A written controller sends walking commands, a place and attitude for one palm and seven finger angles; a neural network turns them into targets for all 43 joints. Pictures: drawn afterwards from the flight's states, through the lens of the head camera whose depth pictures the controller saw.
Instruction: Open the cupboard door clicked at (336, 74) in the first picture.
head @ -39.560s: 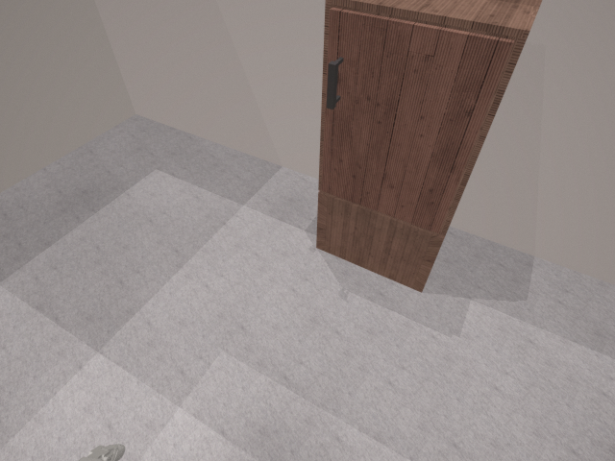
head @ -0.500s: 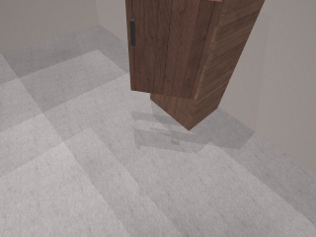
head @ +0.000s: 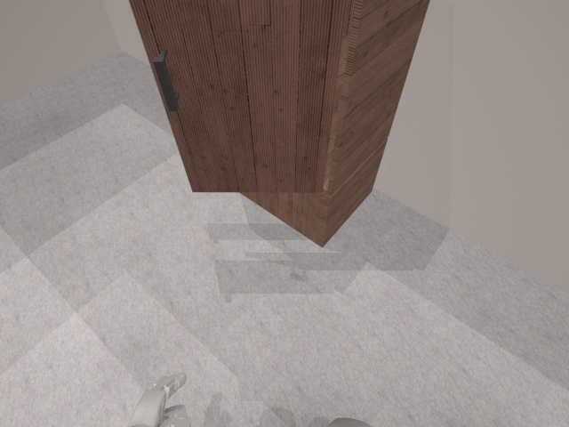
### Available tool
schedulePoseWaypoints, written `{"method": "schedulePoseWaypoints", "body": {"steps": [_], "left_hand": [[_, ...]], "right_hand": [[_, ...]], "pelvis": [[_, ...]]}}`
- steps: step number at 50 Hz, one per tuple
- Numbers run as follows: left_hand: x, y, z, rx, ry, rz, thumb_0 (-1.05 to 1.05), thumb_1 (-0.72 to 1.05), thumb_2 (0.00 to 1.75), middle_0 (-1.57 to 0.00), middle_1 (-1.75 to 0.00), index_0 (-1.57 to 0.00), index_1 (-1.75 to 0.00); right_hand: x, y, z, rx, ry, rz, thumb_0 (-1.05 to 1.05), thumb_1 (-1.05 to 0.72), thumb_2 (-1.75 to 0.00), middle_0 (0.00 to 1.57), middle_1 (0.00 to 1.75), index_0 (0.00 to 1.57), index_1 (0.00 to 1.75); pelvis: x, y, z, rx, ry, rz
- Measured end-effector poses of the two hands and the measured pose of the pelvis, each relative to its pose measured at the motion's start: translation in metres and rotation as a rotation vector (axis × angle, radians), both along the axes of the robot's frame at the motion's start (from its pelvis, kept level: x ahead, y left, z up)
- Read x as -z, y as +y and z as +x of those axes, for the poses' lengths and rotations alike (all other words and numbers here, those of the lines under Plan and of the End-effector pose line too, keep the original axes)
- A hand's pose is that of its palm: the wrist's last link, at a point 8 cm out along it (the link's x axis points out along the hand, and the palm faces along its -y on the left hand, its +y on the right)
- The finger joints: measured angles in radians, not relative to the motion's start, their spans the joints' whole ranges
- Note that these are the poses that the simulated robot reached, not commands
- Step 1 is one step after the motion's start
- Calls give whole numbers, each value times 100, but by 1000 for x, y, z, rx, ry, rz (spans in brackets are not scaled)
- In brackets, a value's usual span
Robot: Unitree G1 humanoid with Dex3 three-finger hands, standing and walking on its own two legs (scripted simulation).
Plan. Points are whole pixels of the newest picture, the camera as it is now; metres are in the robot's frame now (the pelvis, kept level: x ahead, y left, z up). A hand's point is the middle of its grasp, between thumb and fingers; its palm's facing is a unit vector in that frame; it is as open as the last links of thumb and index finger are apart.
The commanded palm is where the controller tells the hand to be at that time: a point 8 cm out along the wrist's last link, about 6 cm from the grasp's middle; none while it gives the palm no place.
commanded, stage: take the last steps up to it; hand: left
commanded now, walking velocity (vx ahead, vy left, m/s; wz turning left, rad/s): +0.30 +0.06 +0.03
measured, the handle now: (168, 80) +0.81 +0.27 +0.03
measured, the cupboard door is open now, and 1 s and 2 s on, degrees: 39 39 39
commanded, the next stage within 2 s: come to a stop and stand still in 0.48 s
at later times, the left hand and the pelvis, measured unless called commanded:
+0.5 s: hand out of the picture +0.15 +0.24 -0.17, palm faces +0.06 -0.99 -0.14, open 7.3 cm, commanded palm none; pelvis +0.18 +0.07 +0.01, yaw -1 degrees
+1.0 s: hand (170, 308) +0.34 +0.23 -0.17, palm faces +0.01 -0.99 -0.17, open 7.3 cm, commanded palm none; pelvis +0.25 +0.06 +0.01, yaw +0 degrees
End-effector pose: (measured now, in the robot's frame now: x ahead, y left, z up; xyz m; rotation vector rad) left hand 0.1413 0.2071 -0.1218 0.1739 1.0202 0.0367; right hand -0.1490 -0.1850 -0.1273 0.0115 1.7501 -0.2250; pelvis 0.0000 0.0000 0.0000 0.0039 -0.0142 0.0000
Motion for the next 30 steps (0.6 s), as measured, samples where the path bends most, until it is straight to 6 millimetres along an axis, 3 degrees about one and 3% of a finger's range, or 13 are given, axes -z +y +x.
{"method": "schedulePoseWaypoints", "body": {"steps": [3, 11, 18, 20, 23, 26, 30], "left_hand": [[0, 0, -16, -49, 79, 0, 0, 91, 90, -20, -30, -20, -30], [-5, 44, -46, -171, 256, 60, -3, 96, 90, -20, -30, -21, -30], [21, 64, -62, -234, 448, -10, -1, 93, 90, -20, -30, -20, -30], [27, 69, -55, -228, 492, -22, 0, 92, 90, -20, -30, -20, -30], [24, 77, -25, -200, 487, -22, 0, 92, 90, -20, -30, -20, -30], [16, 83, 18, -171, 426, -20, 0, 91, 90, -20, -30, -20, -30], [6, 88, 78, -138, 336, 4, 1, 92, 90, -20, -30, -20, -30]], "right_hand": [[2, -14, 61, -32, -89, -15, 0, -90, -90, 20, 30, 20, 30], [-7, -35, 250, -159, -409, -87, 1, -93, -90, 20, 30, 20, 30], [-14, -17, 383, -271, -585, -148, 1, -93, -90, 19, 30, 20, 30], [-14, -6, 405, -282, -619, -160, 0, -92, -90, 19, 30, 20, 30], [-17, 9, 416, -271, -618, -152, 0, -92, -90, 19, 30, 20, 30], [-15, 25, 412, -247, -570, -124, 0, -91, -90, 20, 30, 20, 30], [-14, 25, 398, -195, -489, -129, -1, -95, -90, 20, 30, 21, 30]], "pelvis": [[-9, -2, 21, -1, -4, -4], [-21, 10, 78, -14, 13, -9], [-5, 47, 142, -11, 9, -24], [-2, 56, 154, -4, 6, -11], [-6, 64, 170, 15, 6, -4], [-14, 70, 186, 22, 14, 0], [-20, 73, 206, 28, 23, 3]]}}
